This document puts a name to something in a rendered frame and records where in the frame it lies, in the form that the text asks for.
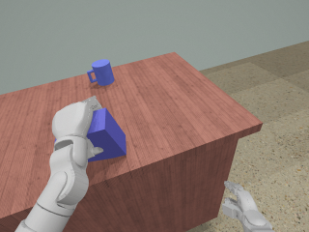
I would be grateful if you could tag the left robot forearm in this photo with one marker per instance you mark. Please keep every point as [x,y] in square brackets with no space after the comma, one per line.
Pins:
[67,185]

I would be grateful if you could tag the right robot forearm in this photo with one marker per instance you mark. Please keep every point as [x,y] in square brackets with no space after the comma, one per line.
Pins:
[254,221]

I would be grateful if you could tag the robot right hand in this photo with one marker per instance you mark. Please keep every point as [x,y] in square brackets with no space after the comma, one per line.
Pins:
[234,208]

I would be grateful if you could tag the table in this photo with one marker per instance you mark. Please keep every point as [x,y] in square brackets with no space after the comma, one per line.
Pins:
[181,130]

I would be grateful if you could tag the sponge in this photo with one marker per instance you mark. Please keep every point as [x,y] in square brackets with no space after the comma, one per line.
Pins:
[104,132]

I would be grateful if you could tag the robot left hand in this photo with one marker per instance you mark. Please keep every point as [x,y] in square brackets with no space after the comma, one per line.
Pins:
[75,120]

